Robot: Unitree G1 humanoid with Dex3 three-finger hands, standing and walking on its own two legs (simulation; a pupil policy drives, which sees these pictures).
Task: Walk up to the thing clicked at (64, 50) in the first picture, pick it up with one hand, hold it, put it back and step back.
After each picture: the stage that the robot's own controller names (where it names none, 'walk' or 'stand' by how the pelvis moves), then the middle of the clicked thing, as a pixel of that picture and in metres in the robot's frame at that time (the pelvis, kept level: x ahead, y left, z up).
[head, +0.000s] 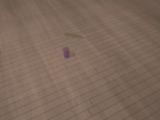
stand; (66, 52) +1.28 +0.21 -0.72
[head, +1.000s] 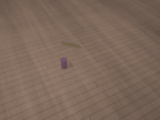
walk; (64, 63) +1.16 +0.16 -0.71
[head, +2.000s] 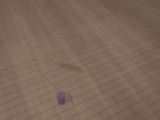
walk; (61, 98) +0.67 +0.15 -0.71
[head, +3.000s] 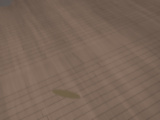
stand; out of the picture +0.43 +0.25 -0.70
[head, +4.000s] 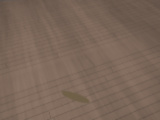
stand; out of the picture +0.39 +0.20 -0.71
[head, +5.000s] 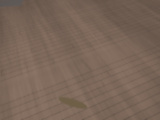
stand; out of the picture +0.35 +0.22 -0.72
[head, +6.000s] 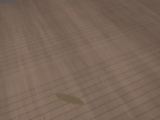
stand; out of the picture +0.38 +0.23 -0.72
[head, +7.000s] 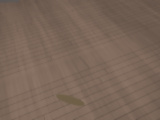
stand; out of the picture +0.36 +0.23 -0.73
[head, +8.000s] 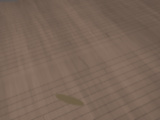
stand; out of the picture +0.35 +0.23 -0.73
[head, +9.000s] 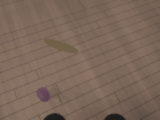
go down; (43, 95) +0.41 +0.22 -0.52
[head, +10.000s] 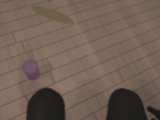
go down; (31, 70) +0.44 +0.24 -0.32
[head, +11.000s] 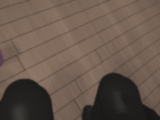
close in; out of the picture +0.43 +0.28 -0.25
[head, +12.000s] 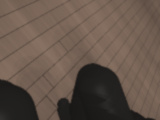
close; out of the picture +0.42 +0.30 -0.22
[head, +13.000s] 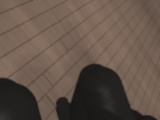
lift; out of the picture +0.41 +0.30 -0.22
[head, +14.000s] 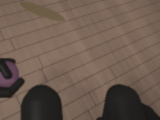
lift; (7, 78) +0.33 +0.27 -0.08
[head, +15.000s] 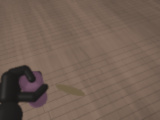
hold; (34, 90) +0.33 +0.18 +0.05
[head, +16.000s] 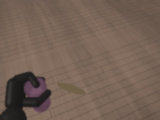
hold; (38, 95) +0.32 +0.18 +0.00
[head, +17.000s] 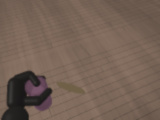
hold; (39, 94) +0.33 +0.17 +0.00
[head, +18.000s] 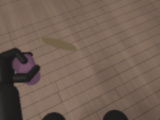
crouch; (28, 70) +0.41 +0.20 -0.07
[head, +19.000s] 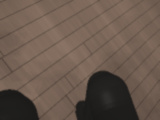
lower; out of the picture +0.46 +0.28 -0.17
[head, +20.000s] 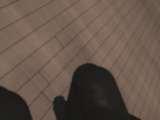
lower; out of the picture +0.42 +0.31 -0.23
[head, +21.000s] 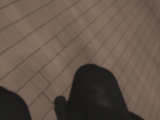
lower; out of the picture +0.42 +0.31 -0.23
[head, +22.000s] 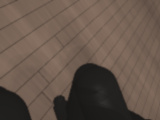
lower; out of the picture +0.43 +0.31 -0.23
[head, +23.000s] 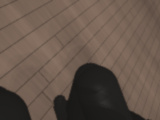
lower; out of the picture +0.43 +0.31 -0.23
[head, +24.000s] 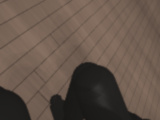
withdraw; out of the picture +0.42 +0.30 -0.23
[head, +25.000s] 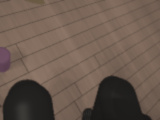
stand; (1, 60) +0.43 +0.27 -0.26
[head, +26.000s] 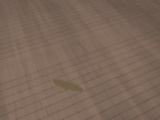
stand; out of the picture +0.38 +0.20 -0.63
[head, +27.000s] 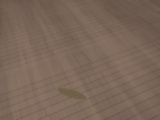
stand; out of the picture +0.39 +0.21 -0.66
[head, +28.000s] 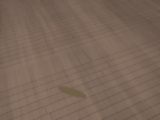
stand; out of the picture +0.39 +0.20 -0.67
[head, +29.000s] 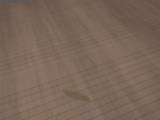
walk; out of the picture +0.41 +0.20 -0.72
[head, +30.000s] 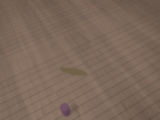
walk; (65, 110) +0.51 +0.20 -0.70
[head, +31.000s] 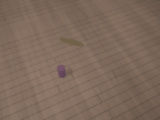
walk; (61, 71) +0.77 +0.18 -0.69
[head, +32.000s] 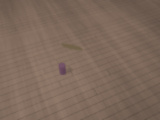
stand; (62, 69) +1.01 +0.23 -0.70
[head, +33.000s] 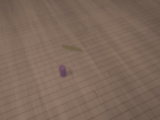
stand; (62, 71) +0.98 +0.22 -0.72
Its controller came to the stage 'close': yes
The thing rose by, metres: 0.71
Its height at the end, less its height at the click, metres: +0.00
